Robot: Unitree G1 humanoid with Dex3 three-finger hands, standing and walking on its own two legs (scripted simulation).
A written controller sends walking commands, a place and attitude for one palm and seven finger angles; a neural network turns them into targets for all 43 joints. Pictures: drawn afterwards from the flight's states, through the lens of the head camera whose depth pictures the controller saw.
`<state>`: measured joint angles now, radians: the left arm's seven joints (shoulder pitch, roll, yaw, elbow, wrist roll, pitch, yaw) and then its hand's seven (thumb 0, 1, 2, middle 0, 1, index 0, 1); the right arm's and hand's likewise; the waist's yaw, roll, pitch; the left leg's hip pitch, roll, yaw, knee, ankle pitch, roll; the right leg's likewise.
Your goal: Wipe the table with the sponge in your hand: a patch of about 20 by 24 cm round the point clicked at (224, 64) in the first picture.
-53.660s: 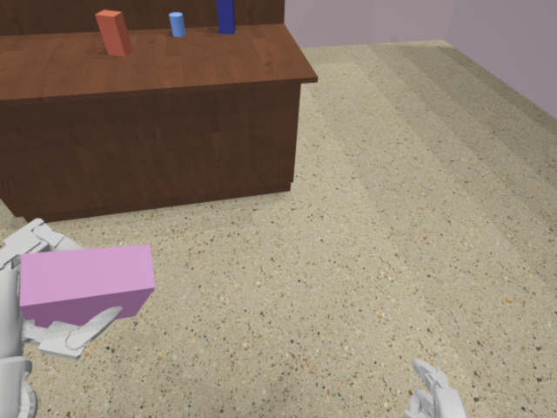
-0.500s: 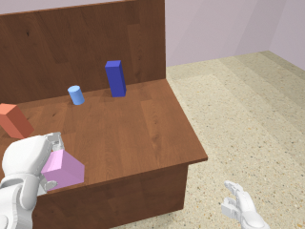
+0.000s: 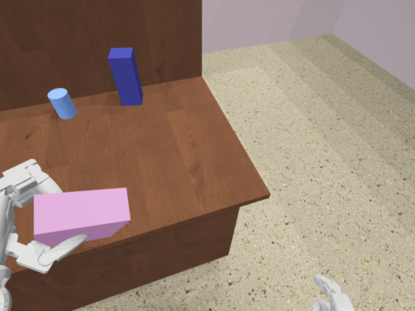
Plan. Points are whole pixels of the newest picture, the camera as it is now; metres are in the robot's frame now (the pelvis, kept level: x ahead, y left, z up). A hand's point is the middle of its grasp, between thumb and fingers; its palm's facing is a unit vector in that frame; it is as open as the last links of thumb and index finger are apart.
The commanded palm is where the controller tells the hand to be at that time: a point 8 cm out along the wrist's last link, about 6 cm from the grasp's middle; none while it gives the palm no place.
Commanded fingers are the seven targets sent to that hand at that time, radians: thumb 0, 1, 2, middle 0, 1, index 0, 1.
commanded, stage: step back with the hand held close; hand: left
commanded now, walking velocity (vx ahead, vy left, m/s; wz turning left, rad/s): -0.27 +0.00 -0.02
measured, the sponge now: (92, 218) +0.22 +0.20 +0.13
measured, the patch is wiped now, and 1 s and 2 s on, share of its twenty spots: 1.00 1.00 1.00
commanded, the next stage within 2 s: stop stepping back and stand still in 1.04 s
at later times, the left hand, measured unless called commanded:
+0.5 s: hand (6, 258) +0.15 +0.27 +0.16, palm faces +0.39 -0.83 -0.40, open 9.0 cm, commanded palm +0.11 +0.29 +0.19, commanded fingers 0.00 0.10 1.30 -1.20 -1.60 -1.20 -1.60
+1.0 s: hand out of the picture +0.06 +0.27 +0.16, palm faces +0.39 -0.86 -0.32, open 9.0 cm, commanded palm +0.00 +0.31 +0.19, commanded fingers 0.00 0.10 1.30 -1.20 -1.60 -1.20 -1.60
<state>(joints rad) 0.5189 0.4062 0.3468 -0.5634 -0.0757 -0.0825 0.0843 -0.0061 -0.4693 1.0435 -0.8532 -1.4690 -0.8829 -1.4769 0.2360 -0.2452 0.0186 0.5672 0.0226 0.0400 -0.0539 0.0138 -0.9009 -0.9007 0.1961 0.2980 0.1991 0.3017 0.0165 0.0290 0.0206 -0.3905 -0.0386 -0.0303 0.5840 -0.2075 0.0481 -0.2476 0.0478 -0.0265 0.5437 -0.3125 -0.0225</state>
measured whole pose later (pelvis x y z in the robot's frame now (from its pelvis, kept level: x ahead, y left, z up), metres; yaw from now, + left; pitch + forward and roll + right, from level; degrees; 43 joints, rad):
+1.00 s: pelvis -0.14 +0.02 -0.01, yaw +4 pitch +1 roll +0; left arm 0.46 0.39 0.32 -0.61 -0.04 -0.13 0.12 -0.01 -0.48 1.06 -0.86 -1.47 -0.89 -1.48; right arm 0.23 -0.21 0.01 0.61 0.00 -0.02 -0.05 0.01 -0.90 -0.90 0.20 0.30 0.20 0.30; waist -0.02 -0.11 -0.02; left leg -0.37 0.04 -0.03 0.79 -0.44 -0.01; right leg -0.51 -0.04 0.00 0.62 -0.13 0.02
